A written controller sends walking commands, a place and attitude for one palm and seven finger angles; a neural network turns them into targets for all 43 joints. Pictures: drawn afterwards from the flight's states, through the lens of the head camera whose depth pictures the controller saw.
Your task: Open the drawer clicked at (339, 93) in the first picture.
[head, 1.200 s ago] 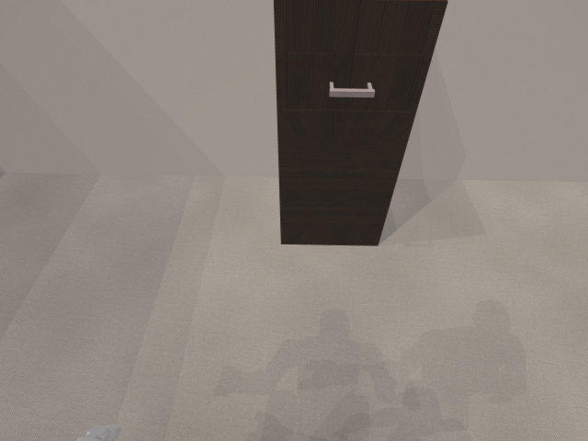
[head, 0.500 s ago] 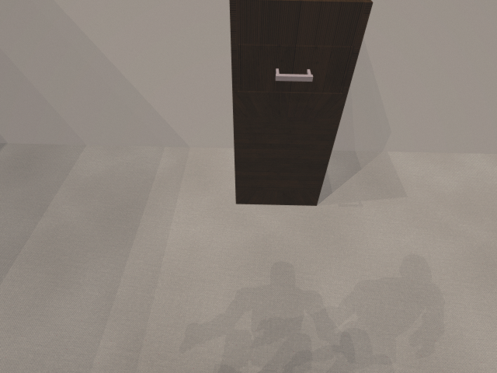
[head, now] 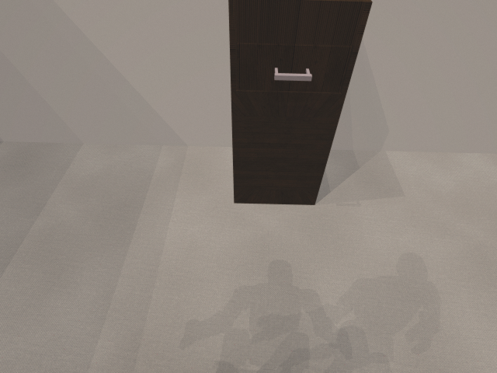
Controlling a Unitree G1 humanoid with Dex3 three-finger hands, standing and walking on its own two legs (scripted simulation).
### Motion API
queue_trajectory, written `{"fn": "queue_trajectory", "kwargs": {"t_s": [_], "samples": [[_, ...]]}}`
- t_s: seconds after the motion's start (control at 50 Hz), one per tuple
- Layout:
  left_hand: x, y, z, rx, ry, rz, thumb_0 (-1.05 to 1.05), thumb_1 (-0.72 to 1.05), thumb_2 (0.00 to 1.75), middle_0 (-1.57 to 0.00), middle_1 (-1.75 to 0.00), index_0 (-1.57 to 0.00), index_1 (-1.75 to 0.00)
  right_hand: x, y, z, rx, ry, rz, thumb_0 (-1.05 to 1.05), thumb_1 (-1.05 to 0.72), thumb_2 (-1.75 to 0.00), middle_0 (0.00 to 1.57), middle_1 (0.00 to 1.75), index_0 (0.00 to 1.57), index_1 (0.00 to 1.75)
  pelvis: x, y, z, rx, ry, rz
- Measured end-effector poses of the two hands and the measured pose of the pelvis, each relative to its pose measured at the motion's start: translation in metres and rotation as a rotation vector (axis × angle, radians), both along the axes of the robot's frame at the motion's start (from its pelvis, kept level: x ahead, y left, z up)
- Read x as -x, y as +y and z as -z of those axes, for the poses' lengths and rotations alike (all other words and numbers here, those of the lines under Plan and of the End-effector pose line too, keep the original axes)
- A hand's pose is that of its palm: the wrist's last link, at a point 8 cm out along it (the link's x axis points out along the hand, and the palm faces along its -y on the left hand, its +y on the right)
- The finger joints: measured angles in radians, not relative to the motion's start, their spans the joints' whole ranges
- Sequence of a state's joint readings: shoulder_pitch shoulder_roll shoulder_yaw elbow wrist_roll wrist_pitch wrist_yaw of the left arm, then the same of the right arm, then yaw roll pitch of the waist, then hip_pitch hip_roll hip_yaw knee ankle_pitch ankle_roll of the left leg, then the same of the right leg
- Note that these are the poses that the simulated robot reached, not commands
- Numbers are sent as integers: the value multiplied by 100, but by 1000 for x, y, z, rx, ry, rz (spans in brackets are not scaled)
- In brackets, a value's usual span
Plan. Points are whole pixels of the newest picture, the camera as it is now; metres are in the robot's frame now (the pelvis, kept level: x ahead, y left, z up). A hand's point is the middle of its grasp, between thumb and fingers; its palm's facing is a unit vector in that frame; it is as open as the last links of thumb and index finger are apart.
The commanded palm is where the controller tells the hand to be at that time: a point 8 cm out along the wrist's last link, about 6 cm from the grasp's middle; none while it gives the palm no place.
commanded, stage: look at it before walking up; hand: left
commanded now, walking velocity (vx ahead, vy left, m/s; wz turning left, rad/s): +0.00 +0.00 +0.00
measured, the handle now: (292, 74) +1.05 -0.09 -0.02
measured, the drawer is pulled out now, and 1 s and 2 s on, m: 0.00 0.00 0.00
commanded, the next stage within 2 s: walk to a spot facing it in 0.24 s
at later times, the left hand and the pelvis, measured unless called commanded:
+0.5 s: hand out of the picture +0.07 +0.24 -0.16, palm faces -0.04 -0.94 -0.34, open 7.4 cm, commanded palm none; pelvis +0.01 +0.00 +0.00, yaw -3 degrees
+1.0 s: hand out of the picture +0.05 +0.15 -0.16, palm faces -0.21 -0.94 -0.26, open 7.4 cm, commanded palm none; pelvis -0.02 -0.04 +0.00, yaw -17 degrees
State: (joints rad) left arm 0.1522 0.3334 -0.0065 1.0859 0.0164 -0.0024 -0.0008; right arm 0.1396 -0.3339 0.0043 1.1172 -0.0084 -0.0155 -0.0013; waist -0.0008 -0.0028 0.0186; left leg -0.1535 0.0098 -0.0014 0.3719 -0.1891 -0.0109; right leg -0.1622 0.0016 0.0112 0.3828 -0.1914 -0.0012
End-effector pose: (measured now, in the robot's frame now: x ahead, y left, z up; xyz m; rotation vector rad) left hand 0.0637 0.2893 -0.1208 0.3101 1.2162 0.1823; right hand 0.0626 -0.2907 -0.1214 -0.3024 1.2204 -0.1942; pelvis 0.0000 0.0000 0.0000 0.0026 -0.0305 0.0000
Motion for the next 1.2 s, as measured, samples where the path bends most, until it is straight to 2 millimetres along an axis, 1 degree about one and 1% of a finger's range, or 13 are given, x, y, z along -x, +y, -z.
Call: {"fn": "queue_trajectory", "kwargs": {"t_s": [0.32,0.48,0.56,0.64,0.72,0.76,0.8,0.86,0.94,1.02,1.08,1.14,1.2], "samples": [[-5,3,-3,-12,2,-5,0,90,90,-20,-30,-21,-30,-15,0,-1,-2,-15,-12,1,-91,-90,20,30,21,30,-6,0,-1,-1,0,-1],[-7,-1,0,-13,15,-3,0,90,90,-20,-30,-20,-30,-17,1,1,-1,-37,13,1,-91,-90,20,30,21,30,-6,-2,1,-3,3,33],[-4,-14,9,8,49,23,0,90,90,-20,-30,-20,-30,-6,9,9,-27,-48,59,1,-91,-90,20,30,21,30,-2,-4,6,-12,8,75],[-2,-33,18,30,74,56,0,90,90,-20,-30,-20,-30,13,13,23,-69,-41,111,1,-91,-90,20,30,21,30,5,-11,14,-35,5,121],[1,-57,24,35,83,84,0,90,90,-20,-30,-20,-30,35,7,45,-114,-29,169,1,-91,-90,20,30,21,30,10,-25,25,-40,-8,176],[5,-69,24,34,77,94,0,90,90,-20,-30,-20,-30,45,3,52,-127,-8,196,1,-91,-90,20,30,21,30,13,-31,27,-34,-3,178],[10,-78,20,39,78,89,0,90,90,-20,-30,-20,-30,52,0,49,-135,14,212,1,-91,-90,20,30,21,30,16,-35,23,-37,5,188],[16,-88,12,47,99,97,0,90,90,-20,-30,-21,-30,61,-5,40,-138,16,237,1,-91,-90,20,30,21,30,21,-39,13,-44,22,219],[14,-96,6,55,113,131,0,90,90,-20,-30,-21,-30,70,-13,29,-121,-5,282,1,-91,-90,20,30,21,30,24,-41,5,-52,44,264],[4,-96,5,57,104,168,0,90,90,-20,-30,-21,-30,79,-18,22,-90,-25,326,1,-91,-90,20,30,21,30,25,-38,3,-48,56,309],[-7,-92,6,58,88,198,0,90,90,-20,-30,-21,-30,83,-19,17,-69,-45,352,1,-91,-90,20,30,20,30,26,-32,3,-42,59,341],[-19,-86,7,65,70,230,0,90,90,-20,-30,-21,-30,87,-14,12,-52,-67,370,1,-91,-90,20,30,20,30,25,-24,3,-32,63,373],[-31,-77,10,77,56,264,0,90,90,-20,-30,-21,-30,90,-5,5,-38,-92,390,1,-91,-90,20,30,20,30,23,-14,3,-23,70,408]]}}
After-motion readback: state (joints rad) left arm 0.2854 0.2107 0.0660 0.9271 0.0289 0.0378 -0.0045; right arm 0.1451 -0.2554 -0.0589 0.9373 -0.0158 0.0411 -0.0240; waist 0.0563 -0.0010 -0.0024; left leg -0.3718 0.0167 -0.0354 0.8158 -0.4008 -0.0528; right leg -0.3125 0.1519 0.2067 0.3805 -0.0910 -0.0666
